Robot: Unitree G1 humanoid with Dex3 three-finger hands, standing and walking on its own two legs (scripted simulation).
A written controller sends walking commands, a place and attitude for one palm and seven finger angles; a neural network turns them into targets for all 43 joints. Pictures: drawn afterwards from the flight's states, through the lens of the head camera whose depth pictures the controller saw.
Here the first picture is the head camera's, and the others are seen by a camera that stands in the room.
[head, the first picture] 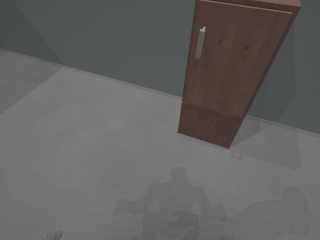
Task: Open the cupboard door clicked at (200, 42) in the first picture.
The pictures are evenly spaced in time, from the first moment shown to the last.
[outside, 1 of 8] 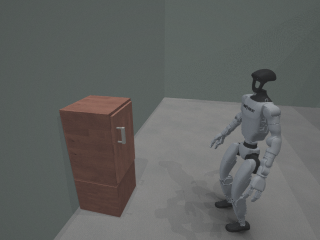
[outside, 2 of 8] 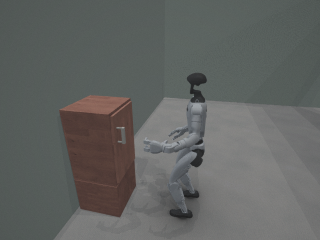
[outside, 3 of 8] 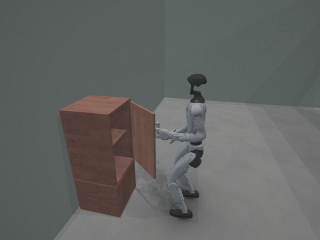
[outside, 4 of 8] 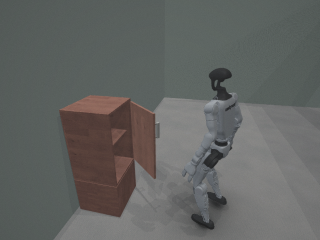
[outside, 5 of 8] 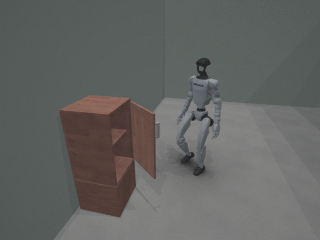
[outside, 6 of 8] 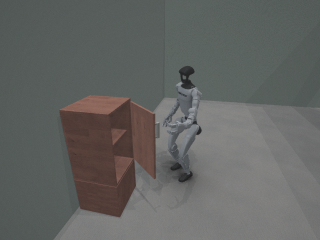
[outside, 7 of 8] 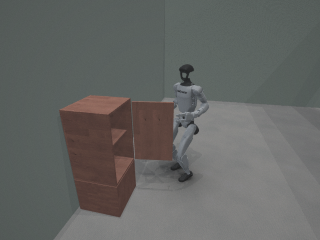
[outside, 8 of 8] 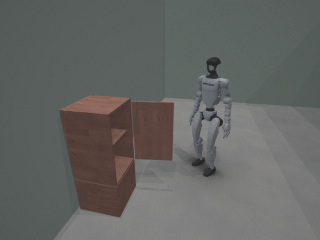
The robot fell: no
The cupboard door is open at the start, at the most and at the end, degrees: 0 99 99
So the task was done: yes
